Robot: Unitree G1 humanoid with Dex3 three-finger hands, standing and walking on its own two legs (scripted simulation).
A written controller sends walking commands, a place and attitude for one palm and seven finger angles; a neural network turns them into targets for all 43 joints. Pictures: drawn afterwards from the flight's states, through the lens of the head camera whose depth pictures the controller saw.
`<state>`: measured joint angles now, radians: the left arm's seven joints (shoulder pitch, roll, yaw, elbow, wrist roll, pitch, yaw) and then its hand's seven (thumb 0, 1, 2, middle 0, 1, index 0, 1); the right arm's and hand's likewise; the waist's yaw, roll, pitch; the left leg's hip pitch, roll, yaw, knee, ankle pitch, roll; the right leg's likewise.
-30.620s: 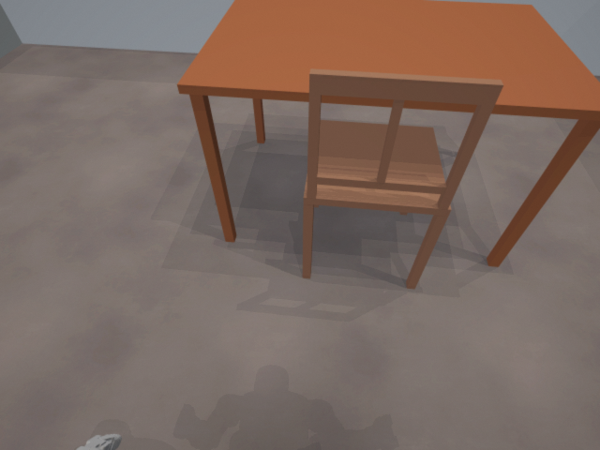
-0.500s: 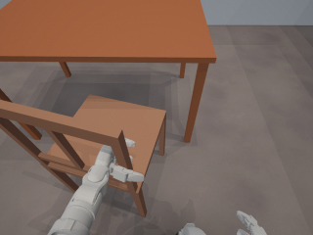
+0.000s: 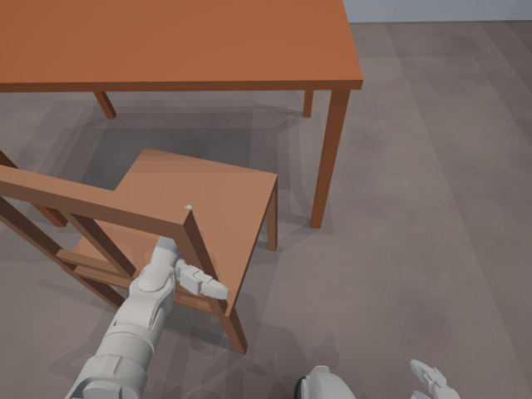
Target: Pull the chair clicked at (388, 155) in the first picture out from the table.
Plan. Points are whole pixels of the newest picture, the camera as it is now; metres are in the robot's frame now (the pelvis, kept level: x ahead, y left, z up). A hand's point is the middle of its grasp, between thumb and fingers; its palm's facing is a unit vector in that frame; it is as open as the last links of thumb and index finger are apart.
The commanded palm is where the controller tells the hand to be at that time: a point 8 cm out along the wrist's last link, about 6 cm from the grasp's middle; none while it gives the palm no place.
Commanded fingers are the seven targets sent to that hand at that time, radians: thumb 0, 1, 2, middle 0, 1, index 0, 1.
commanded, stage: draw the fingers out of the gap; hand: left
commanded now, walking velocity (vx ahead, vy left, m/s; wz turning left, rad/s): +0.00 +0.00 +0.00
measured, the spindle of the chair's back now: (103, 244) +0.39 +0.30 -0.06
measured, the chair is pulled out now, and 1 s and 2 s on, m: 0.30 0.30 0.30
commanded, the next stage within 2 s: draw the hand back to the body in 0.70 s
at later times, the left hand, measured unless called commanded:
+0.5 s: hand (191, 309) +0.26 +0.12 -0.03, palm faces -0.13 -0.99 -0.10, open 17.5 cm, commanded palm +0.24 +0.17 -0.01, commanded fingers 0.00 -0.55 0.20 0.00 0.00 0.00 0.00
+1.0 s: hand (159, 336) +0.21 +0.14 +0.03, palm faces -0.05 -1.00 +0.03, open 17.5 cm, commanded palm +0.18 +0.20 +0.03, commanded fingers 0.00 -0.55 0.20 0.00 0.00 0.00 0.00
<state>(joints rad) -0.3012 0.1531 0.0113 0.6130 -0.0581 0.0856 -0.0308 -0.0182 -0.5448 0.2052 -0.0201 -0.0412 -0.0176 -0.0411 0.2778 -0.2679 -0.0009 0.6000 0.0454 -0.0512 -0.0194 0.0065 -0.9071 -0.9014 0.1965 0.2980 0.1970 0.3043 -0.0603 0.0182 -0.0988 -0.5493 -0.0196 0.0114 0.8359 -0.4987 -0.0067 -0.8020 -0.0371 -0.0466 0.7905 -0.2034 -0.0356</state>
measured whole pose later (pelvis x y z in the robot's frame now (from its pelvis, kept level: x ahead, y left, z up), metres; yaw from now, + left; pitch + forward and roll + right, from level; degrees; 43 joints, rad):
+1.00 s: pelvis +0.01 +0.02 -0.03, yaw +2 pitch +13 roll -1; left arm 0.52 0.16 -0.08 -0.25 -0.15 -0.26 -0.09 -0.02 -0.54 0.20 -0.01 0.00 0.00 0.00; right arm 0.27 -0.23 0.00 0.49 0.01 -0.26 -0.01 0.01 -0.90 -0.90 0.20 0.30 0.20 0.30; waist -0.02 0.00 -0.15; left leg -0.67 -0.02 -0.04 1.09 -0.64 0.01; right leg -0.89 -0.06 -0.09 1.00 -0.33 -0.02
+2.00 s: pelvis +0.04 +0.03 +0.04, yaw +1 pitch -3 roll -2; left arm 0.48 0.34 0.32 -0.42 -0.07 -0.09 0.12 0.00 0.55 0.73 -0.17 -0.23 -0.16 -0.23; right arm 0.21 -0.22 0.01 0.63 0.01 -0.21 -0.06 0.01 -0.90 -0.90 0.20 0.30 0.20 0.30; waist 0.08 0.08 0.01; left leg 0.00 0.00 -0.02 0.47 -0.41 0.02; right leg -0.25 -0.02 -0.08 0.46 -0.16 0.00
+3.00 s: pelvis +0.01 +0.04 +0.03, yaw -1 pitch +1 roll +0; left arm 0.57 0.41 0.42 -0.49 -0.05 -0.16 0.14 0.01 0.88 0.90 -0.22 -0.30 -0.22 -0.30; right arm 0.20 -0.23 -0.01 0.55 0.02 -0.01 -0.08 0.01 -0.91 -0.90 0.20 0.30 0.20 0.30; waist 0.00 0.02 0.01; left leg -0.17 -0.04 0.03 0.58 -0.42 0.04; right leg -0.43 -0.05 -0.03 0.56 -0.14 0.02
